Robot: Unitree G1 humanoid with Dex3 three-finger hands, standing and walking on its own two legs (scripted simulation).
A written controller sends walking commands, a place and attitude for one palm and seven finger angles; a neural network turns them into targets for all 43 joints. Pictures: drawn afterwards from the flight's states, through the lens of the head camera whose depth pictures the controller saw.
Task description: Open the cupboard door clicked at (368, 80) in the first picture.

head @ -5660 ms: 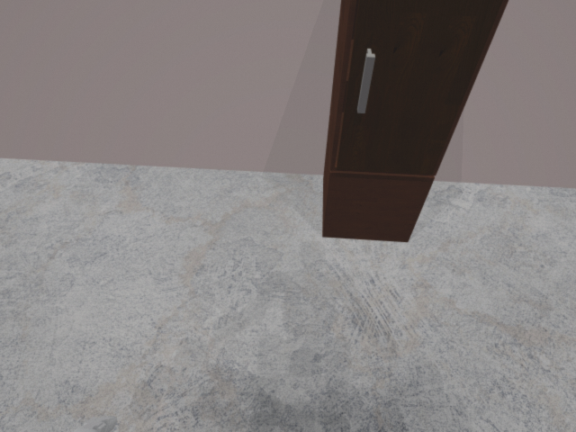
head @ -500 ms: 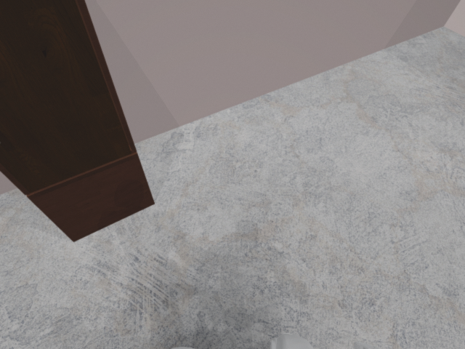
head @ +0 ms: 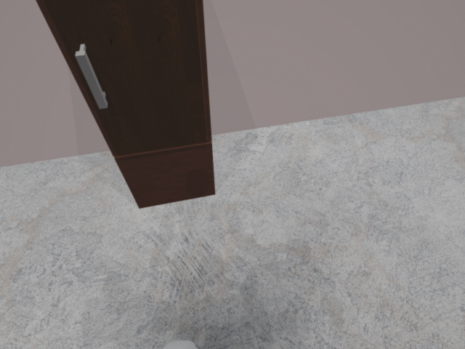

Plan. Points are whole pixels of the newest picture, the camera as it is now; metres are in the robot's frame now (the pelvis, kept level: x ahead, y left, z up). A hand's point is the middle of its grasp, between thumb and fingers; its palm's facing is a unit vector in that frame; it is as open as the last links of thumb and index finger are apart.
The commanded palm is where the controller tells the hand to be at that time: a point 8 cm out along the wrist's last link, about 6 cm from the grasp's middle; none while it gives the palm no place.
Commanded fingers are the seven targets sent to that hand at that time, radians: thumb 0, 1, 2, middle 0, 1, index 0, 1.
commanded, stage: turn to face it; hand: left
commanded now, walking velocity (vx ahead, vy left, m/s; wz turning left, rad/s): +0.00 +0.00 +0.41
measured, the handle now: (93, 77) +0.75 +0.43 +0.01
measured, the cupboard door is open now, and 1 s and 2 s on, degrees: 0 0 0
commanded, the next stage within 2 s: take the last steps up to it in 0.46 s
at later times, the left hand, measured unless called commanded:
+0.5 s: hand out of the picture +0.07 +0.21 -0.15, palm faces +0.18 -0.94 -0.28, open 7.4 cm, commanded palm none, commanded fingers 0.00 0.90 0.90 -0.20 -0.30 -0.20 -0.30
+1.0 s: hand out of the picture -0.11 +0.19 -0.17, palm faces +0.35 -0.92 -0.18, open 7.4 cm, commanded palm none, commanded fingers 0.00 0.90 0.90 -0.20 -0.30 -0.20 -0.30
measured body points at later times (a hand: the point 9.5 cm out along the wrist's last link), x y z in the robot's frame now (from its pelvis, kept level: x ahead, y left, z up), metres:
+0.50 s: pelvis +0.00 +0.00 +0.00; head +0.02 -0.02 +0.45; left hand +0.06 +0.26 -0.13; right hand +0.09 -0.23 -0.16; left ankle +0.00 +0.12 -0.73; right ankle +0.02 -0.11 -0.74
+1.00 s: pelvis +0.02 +0.04 +0.00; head +0.02 +0.06 +0.45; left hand -0.13 +0.24 -0.16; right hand +0.15 -0.17 -0.14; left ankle -0.02 +0.15 -0.73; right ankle +0.02 -0.10 -0.71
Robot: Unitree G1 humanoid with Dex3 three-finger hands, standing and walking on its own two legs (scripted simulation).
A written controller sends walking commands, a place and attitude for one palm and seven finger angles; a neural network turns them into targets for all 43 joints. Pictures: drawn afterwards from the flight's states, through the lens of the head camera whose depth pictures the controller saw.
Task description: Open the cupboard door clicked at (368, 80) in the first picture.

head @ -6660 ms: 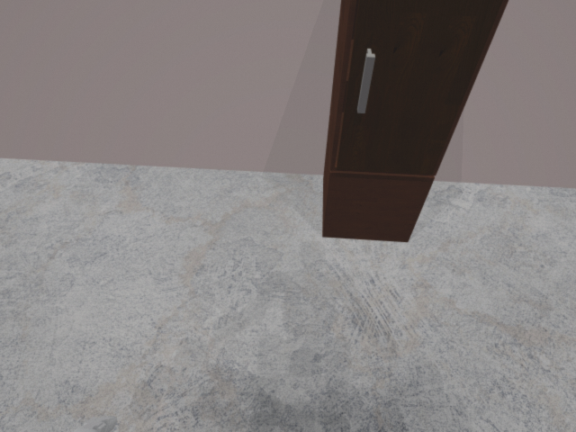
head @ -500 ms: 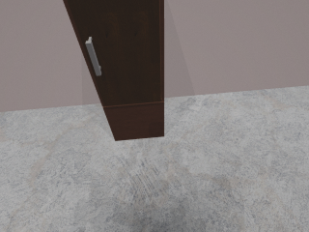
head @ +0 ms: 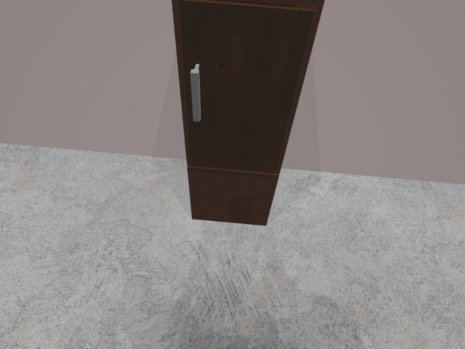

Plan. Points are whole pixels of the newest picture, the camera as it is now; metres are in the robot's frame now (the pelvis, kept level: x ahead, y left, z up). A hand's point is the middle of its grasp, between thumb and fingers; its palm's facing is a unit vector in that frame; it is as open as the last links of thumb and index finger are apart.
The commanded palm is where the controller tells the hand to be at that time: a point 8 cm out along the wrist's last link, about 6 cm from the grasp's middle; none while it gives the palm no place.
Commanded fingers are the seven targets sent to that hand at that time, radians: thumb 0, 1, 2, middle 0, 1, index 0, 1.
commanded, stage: take the last steps up to it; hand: left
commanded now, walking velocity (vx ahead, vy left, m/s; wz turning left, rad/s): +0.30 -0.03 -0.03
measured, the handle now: (197, 93) +0.80 +0.20 +0.01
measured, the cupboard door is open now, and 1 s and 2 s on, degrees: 0 0 0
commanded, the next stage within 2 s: come to a stop and stand still in 0.52 s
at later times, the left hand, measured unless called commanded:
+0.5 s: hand (177, 295) +0.26 +0.14 -0.16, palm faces +0.01 -0.98 -0.21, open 7.3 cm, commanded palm none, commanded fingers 0.00 0.90 0.90 -0.20 -0.30 -0.20 -0.30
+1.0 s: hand (167, 290) +0.27 +0.17 -0.17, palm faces +0.03 -0.98 -0.21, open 7.4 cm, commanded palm none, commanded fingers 0.00 0.90 0.90 -0.20 -0.30 -0.20 -0.30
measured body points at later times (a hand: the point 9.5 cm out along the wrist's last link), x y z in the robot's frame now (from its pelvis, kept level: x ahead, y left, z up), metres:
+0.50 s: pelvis +0.17 -0.04 +0.00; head +0.18 -0.05 +0.44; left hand +0.26 +0.19 -0.14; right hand +0.10 -0.26 -0.17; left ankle +0.08 +0.10 -0.65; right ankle +0.22 -0.13 -0.73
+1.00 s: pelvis +0.24 -0.02 +0.00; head +0.29 -0.01 +0.45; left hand +0.27 +0.22 -0.16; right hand +0.34 -0.25 -0.14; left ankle +0.32 +0.09 -0.73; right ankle +0.21 -0.16 -0.67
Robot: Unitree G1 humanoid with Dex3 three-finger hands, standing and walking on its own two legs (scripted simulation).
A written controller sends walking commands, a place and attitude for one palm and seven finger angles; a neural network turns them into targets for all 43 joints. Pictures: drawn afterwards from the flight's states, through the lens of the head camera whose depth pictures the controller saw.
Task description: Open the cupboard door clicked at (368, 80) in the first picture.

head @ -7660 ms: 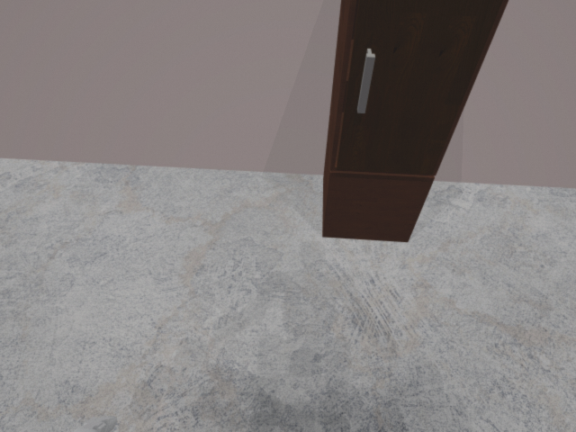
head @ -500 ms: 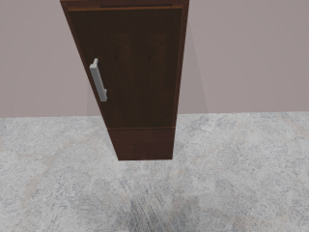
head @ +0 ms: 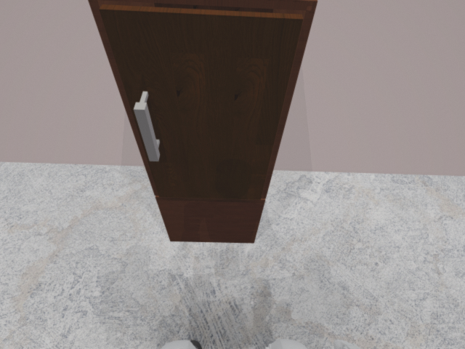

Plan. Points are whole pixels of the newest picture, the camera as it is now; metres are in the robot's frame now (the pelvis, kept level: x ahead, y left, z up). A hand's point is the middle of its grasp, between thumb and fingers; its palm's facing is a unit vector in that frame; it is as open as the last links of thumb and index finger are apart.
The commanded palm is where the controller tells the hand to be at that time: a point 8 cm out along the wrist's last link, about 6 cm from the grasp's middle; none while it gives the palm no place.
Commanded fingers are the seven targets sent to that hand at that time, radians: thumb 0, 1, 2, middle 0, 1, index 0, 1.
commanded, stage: come to a stop and stand still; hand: left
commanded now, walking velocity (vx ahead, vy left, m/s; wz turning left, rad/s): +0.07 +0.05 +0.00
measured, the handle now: (149, 128) +0.55 +0.24 +0.00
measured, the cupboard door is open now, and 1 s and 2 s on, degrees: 0 0 0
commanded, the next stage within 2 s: look again from close up in 1.82 s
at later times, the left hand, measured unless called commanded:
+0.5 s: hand out of the picture -0.01 +0.16 -0.17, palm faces +0.08 -0.96 -0.25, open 7.3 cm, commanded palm none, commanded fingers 0.00 0.90 0.90 -0.20 -0.30 -0.20 -0.30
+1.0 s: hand out of the picture +0.01 +0.20 -0.17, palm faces +0.00 -0.97 -0.22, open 7.4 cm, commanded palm none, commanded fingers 0.00 0.90 0.90 -0.20 -0.30 -0.20 -0.30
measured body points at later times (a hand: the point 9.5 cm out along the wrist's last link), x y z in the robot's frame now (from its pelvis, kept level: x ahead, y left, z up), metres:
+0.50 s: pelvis -0.02 -0.03 +0.00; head +0.01 -0.05 +0.45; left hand -0.02 +0.21 -0.15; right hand +0.00 -0.28 -0.16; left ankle -0.07 +0.10 -0.73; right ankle -0.01 -0.16 -0.74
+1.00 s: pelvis -0.01 +0.02 -0.01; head +0.00 +0.01 +0.44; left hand +0.01 +0.25 -0.16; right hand +0.00 -0.21 -0.16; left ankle -0.07 +0.10 -0.74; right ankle -0.01 -0.16 -0.74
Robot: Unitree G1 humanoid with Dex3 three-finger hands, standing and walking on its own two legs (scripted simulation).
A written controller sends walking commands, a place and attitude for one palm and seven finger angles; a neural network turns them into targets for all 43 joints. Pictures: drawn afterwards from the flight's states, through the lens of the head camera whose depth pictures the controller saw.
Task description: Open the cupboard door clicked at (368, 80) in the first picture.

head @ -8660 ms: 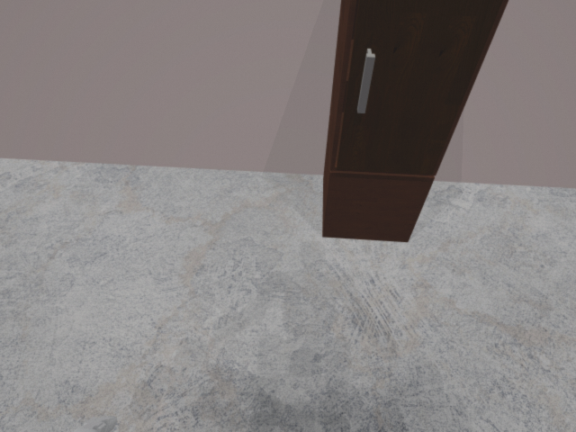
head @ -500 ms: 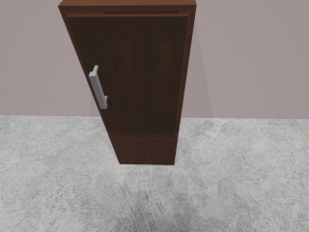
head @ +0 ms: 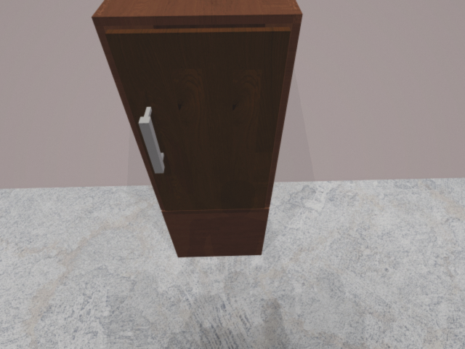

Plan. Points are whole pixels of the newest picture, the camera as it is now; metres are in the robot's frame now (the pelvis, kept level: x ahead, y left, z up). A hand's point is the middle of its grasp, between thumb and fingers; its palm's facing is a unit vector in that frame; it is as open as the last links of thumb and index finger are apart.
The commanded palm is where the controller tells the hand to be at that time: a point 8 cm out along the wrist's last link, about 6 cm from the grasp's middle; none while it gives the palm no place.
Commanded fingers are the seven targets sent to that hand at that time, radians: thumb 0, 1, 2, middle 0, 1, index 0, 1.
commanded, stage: come to a stop and stand still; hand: left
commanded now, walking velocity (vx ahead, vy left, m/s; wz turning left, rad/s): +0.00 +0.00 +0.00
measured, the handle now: (154, 141) +0.56 +0.23 +0.01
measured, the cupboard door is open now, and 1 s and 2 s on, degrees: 0 0 0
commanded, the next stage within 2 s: look again from close up in 0.82 s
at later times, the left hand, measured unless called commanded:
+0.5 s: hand out of the picture +0.04 +0.15 -0.17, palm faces +0.03 -0.97 -0.22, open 7.3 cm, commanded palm none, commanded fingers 0.00 0.90 0.90 -0.20 -0.30 -0.20 -0.30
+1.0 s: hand out of the picture +0.01 +0.12 -0.17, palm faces +0.06 -0.98 -0.20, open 7.3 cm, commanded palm none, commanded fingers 0.00 0.90 0.90 -0.20 -0.30 -0.20 -0.30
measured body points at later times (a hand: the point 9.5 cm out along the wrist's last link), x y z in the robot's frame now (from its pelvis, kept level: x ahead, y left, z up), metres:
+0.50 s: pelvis +0.02 -0.03 +0.00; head +0.04 -0.04 +0.45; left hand +0.04 +0.20 -0.15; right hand +0.02 -0.26 -0.16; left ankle -0.06 +0.08 -0.73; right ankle +0.00 -0.18 -0.73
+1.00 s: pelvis +0.01 -0.05 +0.00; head +0.03 -0.05 +0.45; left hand +0.01 +0.18 -0.16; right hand +0.02 -0.27 -0.16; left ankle -0.06 +0.08 -0.73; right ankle +0.00 -0.18 -0.73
